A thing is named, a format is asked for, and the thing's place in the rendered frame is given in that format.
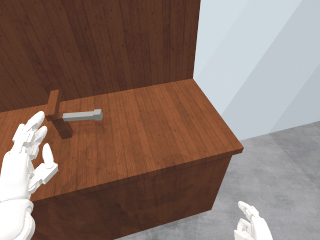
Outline robot left hand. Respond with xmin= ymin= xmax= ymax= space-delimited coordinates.
xmin=0 ymin=111 xmax=58 ymax=202

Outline counter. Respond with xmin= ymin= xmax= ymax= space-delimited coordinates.
xmin=0 ymin=0 xmax=244 ymax=240

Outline left robot forearm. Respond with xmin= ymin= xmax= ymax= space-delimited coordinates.
xmin=0 ymin=198 xmax=36 ymax=240

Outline tap lever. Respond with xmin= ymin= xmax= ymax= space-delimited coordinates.
xmin=62 ymin=109 xmax=103 ymax=122

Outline robot right hand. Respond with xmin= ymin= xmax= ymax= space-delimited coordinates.
xmin=234 ymin=201 xmax=273 ymax=240

